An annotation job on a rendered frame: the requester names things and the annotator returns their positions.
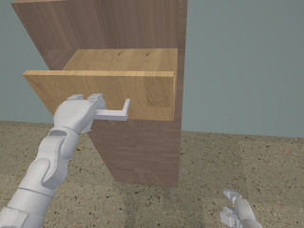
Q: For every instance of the drawer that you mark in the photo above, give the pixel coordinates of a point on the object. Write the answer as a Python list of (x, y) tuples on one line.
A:
[(146, 76)]

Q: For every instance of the right robot forearm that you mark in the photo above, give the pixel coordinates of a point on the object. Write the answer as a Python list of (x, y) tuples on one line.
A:
[(249, 223)]

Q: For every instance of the left robot forearm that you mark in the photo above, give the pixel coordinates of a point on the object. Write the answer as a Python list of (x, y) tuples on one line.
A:
[(28, 205)]

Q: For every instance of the cabinet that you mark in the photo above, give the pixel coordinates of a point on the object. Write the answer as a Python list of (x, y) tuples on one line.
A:
[(135, 150)]

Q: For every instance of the robot left hand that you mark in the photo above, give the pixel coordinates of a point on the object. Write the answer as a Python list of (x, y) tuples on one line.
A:
[(77, 113)]

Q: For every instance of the robot right hand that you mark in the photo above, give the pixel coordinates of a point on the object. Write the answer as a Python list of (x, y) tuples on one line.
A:
[(232, 216)]

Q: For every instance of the handle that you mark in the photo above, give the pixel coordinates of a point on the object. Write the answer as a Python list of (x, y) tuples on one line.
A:
[(113, 115)]

